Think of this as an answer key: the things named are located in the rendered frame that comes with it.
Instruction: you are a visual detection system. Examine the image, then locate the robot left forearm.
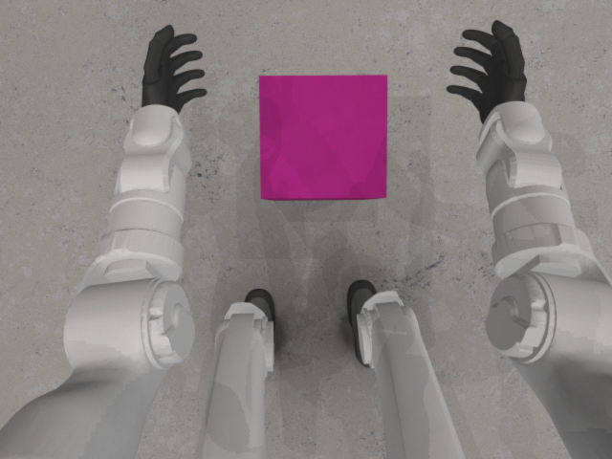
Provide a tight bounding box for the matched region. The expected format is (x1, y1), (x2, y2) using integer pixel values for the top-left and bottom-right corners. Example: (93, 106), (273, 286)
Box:
(63, 104), (192, 361)

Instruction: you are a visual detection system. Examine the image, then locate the right robot shin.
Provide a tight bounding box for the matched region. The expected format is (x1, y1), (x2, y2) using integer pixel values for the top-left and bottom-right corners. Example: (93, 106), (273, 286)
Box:
(362, 291), (420, 331)

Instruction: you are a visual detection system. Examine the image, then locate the right robot hand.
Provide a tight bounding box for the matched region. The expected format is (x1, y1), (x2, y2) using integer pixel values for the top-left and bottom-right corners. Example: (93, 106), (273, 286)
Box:
(447, 20), (527, 124)

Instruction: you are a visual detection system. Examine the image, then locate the left robot hand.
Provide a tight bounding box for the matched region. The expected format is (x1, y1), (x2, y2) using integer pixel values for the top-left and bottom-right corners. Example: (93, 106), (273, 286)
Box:
(142, 25), (207, 114)

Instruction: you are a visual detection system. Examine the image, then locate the robot right forearm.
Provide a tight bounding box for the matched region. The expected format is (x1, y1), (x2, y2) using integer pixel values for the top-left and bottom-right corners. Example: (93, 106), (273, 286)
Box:
(476, 101), (612, 287)

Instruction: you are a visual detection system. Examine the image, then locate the right robot upper arm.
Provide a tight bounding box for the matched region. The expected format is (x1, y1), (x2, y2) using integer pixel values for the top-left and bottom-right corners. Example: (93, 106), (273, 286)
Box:
(485, 271), (612, 459)

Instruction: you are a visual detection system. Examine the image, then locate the robot right thigh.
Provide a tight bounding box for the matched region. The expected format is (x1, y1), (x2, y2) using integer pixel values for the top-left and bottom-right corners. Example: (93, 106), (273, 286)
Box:
(357, 301), (466, 459)

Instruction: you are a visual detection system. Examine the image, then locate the left robot upper arm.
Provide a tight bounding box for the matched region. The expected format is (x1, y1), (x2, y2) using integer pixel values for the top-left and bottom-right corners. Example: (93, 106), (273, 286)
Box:
(0, 277), (195, 459)

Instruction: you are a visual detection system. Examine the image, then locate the carton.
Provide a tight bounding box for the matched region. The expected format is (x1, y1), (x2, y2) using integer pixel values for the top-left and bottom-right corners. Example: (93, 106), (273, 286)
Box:
(259, 75), (387, 201)

